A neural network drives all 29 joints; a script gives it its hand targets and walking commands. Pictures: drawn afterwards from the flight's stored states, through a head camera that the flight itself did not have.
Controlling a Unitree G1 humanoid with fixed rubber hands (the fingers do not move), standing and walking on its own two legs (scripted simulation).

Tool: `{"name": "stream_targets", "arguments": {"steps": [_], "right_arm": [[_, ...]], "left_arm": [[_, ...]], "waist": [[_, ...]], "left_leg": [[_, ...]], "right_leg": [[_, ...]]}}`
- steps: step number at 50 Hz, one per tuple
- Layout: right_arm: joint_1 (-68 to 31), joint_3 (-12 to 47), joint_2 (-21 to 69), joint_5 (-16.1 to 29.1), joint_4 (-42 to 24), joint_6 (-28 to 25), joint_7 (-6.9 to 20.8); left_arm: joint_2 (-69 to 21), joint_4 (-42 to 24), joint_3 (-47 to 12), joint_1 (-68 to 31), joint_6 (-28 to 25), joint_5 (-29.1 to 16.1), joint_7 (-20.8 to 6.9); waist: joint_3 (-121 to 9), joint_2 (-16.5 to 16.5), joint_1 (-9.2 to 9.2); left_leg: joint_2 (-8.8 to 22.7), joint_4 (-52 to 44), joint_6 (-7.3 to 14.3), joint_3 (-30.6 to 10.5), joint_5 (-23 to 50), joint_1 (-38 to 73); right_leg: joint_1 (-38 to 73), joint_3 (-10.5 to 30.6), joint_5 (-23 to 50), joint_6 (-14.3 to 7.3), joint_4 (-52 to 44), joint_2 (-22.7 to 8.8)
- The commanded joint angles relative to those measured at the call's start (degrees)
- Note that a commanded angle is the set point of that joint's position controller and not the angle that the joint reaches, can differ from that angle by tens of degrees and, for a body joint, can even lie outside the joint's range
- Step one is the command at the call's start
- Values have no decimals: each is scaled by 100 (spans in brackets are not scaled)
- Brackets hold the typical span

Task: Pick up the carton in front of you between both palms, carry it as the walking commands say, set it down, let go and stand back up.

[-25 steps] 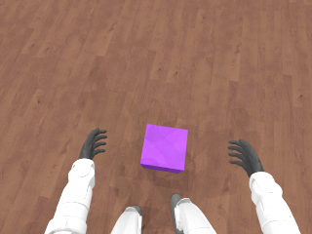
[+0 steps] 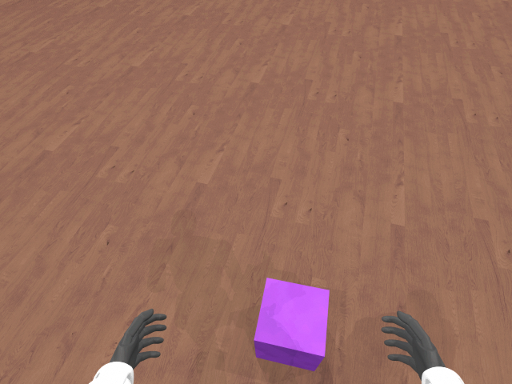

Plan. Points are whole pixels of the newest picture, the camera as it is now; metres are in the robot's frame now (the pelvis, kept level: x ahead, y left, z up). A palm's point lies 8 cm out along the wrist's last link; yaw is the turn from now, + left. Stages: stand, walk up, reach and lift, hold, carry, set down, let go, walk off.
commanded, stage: let go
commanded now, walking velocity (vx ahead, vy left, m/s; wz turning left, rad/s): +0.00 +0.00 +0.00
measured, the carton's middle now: (290, 325) +0.38 -0.07 -0.65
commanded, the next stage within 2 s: stand in 0.28 s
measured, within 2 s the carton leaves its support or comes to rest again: neither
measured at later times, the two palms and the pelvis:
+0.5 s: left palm (105, 382) +0.13 +0.26 -0.08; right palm (469, 380) +0.15 -0.30 -0.09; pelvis +0.00 -0.02 -0.01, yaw +1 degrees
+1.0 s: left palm out of the picture +0.12 +0.27 -0.09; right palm out of the picture +0.14 -0.32 -0.10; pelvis +0.01 -0.03 +0.00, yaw +1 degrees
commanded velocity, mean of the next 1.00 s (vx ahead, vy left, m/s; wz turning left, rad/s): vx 0.00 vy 0.00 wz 0.00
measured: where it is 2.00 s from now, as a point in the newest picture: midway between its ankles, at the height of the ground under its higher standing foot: outside the picture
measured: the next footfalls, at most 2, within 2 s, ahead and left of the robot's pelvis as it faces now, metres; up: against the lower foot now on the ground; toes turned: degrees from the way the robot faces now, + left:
none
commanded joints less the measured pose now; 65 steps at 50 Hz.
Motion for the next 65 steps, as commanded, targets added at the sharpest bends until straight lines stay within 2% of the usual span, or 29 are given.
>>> {"name": "stream_targets", "arguments": {"steps": [1, 6, 7, 8, 13, 14, 15, 17, 19, 25, 31, 44, 65], "right_arm": [[-117, -233, -587, -57, -519, 40, -20], [-148, -230, -550, -47, -579, 111, -16], [-351, -264, -749, -134, -914, 396, -169], [-182, -173, -730, -91, -803, 481, -229], [-187, -26, -591, -32, -843, 599, -338], [-196, -21, -586, -34, -843, 613, -351], [-404, -221, -1200, -67, -107, 182, -550], [-266, -210, -1118, -141, 108, -158, -596], [-297, -206, -1115, -166, 318, -336, -559], [-307, -175, -1332, -155, 794, -531, -534], [-219, -124, -1497, -135, 1181, -583, -590], [-251, -30, -1622, -109, 1693, -640, -635], [-332, 63, -1788, -77, 2330, -699, -626]], "left_arm": [[391, -583, 82, -373, 23, -6, -32], [441, -603, 149, -338, 115, 68, -35], [502, -241, 221, 11, -43, -55, 87], [490, -367, 193, -71, -78, -23, 143], [508, -406, 135, -239, -68, -12, 173], [514, -380, 136, -237, -59, -9, 166], [1222, 460, 358, -134, -187, 218, 375], [1286, 635, 340, -186, -331, 282, 452], [1212, 756, 325, -362, -426, 299, 450], [1318, 1176, 286, -426, -549, 240, 412], [1500, 1535, 261, -430, -576, 211, 465], [1608, 2050, 230, -553, -591, 172, 470], [1741, 2653, 159, -706, -605, 115, 415]], "waist": [[-145, -92, -90], [-188, -35, -28], [-472, -92, -24], [-457, 32, -3], [-419, 48, -35], [-401, 33, -23], [-224, 278, 106], [-348, 5, 8], [-368, -97, -6], [-766, -144, 16], [-835, -189, 11], [-729, -109, 40], [-485, -125, 57]], "left_leg": [[93, -712, -217, 136, 1030, -916], [11, -588, -233, 179, 1295, -717], [27, -336, -254, 202, 1835, -413], [8, -270, -280, 190, 2001, -405], [-55, -242, -255, 234, 1827, -549], [-65, -244, -248, 253, 1750, -588], [210, 60, -353, 84, 954, -1046], [266, 17, -253, -83, 146, -835], [314, 6, -174, -188, -95, -818], [429, 102, -158, -265, 1089, -541], [490, 107, -156, -302, 1669, -347], [564, -142, -146, -358, 1808, -314], [658, -593, -99, -423, 1194, -323]], "right_leg": [[1074, -397, 971, -20, 7, 363], [1156, -359, 1143, -25, 10, 343], [957, -411, 1059, -12, 169, 481], [900, -386, 1085, -30, 195, 462], [763, -302, 1239, 5, 226, 416], [760, -289, 1242, 10, 216, 401], [-78, -60, 923, 35, 165, -221], [-427, 141, 96, -103, 27, -297], [-597, 200, -452, -157, -58, -274], [-264, 184, 895, -205, 194, -330], [-65, 215, 1457, -251, 228, -414], [187, 259, 1615, -298, 74, -489], [240, 397, 1044, -313, -343, -548]]}}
